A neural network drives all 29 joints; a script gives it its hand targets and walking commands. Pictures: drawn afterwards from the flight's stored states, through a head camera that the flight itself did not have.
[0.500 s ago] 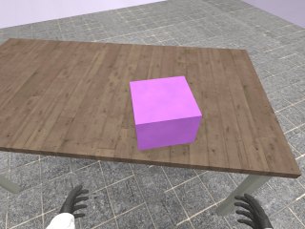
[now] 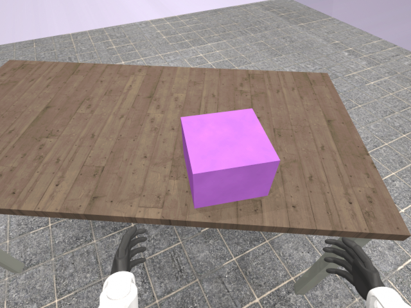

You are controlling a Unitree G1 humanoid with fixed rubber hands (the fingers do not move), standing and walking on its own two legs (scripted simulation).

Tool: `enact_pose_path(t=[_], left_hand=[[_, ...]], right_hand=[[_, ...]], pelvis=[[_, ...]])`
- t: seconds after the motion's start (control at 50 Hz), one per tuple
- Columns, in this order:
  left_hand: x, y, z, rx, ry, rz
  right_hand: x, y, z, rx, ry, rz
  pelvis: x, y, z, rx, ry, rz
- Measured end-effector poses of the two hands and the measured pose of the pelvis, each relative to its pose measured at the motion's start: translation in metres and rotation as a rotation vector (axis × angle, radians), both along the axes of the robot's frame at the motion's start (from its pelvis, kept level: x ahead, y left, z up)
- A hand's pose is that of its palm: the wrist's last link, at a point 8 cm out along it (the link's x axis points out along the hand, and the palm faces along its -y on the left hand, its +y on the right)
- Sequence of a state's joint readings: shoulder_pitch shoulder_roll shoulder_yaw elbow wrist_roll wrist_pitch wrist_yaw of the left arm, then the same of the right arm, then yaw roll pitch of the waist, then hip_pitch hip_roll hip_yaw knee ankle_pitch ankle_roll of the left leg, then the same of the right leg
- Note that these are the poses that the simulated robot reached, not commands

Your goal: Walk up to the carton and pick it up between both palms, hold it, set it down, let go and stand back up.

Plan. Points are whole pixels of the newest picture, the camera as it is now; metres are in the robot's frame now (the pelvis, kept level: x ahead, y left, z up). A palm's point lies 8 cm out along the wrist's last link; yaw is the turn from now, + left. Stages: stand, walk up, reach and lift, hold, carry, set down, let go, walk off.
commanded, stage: reach and lift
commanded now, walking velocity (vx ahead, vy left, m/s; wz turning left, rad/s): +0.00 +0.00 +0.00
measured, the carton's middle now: (224, 156) +0.46 +0.02 -0.01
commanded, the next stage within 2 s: none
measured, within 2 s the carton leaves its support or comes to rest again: neither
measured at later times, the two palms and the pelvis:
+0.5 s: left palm (139, 243) +0.21 +0.17 +0.02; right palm (362, 251) +0.24 -0.25 +0.01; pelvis +0.01 -0.03 +0.00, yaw -1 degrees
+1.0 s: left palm (145, 204) +0.27 +0.17 +0.06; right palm (347, 201) +0.32 -0.23 +0.05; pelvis -0.02 -0.04 +0.00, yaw +0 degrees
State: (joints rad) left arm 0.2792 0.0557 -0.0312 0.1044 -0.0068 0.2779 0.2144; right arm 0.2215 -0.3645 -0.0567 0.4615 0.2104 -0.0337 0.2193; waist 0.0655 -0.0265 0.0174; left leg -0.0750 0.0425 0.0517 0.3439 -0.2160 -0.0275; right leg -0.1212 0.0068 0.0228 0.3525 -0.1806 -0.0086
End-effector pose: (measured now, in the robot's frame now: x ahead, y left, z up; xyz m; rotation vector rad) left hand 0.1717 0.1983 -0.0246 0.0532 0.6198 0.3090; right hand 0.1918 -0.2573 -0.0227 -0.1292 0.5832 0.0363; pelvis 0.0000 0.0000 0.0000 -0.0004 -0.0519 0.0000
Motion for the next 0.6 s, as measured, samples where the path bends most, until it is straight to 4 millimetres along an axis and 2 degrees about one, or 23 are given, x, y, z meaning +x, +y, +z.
enact_pose_path(t=[0.14, 0.3, 0.6], left_hand=[[0.019, -0.009, 0.014, 0.0, -0.073, 0.027], [0.031, -0.017, 0.029, 0.013, -0.147, 0.054], [0.042, -0.031, 0.047, -0.001, -0.265, 0.086]], right_hand=[[0.017, -0.005, 0.01, 0.03, -0.058, 0.016], [0.031, -0.008, 0.019, 0.07, -0.144, 0.027], [0.055, 0.013, 0.034, 0.142, -0.271, 0.071]], pelvis=[[0.007, -0.005, 0.0, 0.0, 0.014, -0.004], [0.013, -0.016, -0.001, 0.0, 0.025, -0.008], [0.0, -0.033, -0.002, 0.013, 0.047, -0.013]])
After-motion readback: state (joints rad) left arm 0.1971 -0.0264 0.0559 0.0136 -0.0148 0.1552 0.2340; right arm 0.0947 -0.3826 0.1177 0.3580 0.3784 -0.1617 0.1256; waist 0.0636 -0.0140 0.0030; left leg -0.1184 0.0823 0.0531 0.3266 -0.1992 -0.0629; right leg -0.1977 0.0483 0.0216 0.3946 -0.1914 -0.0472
